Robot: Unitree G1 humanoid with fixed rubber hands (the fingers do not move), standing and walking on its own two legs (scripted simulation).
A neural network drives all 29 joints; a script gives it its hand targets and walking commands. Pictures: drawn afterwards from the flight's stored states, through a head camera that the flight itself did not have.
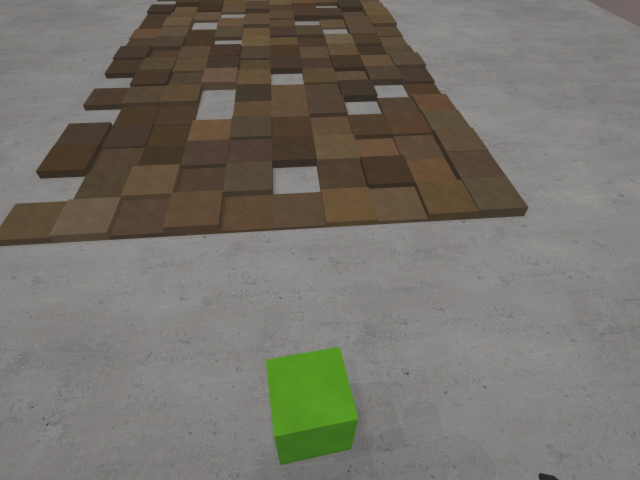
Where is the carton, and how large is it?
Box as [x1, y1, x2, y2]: [266, 347, 357, 464]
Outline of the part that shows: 339,347 266,360 273,431 280,464 345,450 351,447 357,422 357,415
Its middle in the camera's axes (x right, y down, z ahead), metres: -0.03 +0.48 +1.10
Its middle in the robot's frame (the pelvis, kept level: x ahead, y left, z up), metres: +0.47 +0.02 -0.66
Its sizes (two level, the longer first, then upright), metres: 0.210 0.200 0.250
